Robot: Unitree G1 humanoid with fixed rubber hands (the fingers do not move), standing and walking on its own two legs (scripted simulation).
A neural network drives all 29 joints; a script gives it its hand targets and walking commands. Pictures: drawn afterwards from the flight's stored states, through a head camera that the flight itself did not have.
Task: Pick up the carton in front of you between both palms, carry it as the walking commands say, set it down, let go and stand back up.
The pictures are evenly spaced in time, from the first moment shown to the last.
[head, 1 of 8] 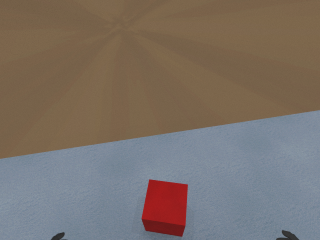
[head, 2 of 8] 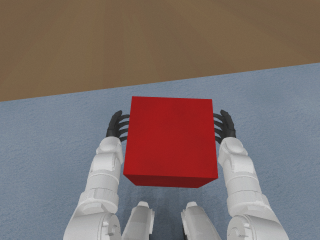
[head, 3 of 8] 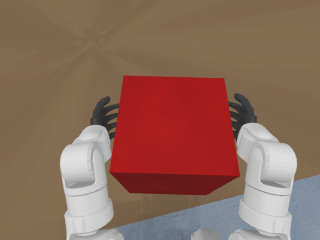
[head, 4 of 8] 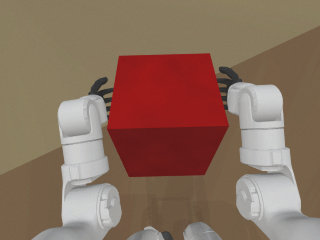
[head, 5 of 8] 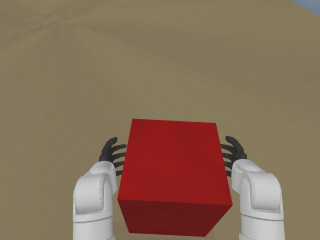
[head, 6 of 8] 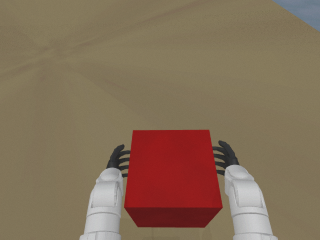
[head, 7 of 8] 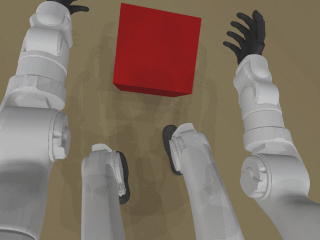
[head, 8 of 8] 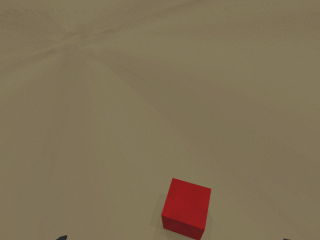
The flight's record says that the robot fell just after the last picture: no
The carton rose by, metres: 1.25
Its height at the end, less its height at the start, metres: +0.51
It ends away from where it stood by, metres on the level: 6.78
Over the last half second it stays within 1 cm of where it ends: yes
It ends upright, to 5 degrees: yes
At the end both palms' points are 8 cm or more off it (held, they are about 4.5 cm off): yes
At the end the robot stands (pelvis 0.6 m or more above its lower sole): yes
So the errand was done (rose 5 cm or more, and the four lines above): yes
